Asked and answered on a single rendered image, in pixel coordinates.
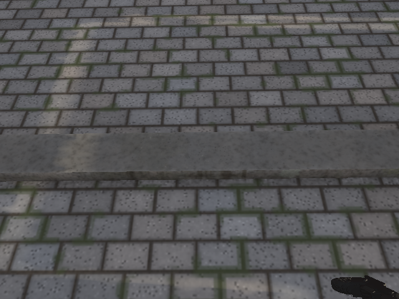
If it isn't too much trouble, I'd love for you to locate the robot right hand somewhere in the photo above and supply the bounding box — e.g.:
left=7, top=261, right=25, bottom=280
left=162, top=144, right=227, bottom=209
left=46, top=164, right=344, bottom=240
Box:
left=331, top=275, right=399, bottom=299

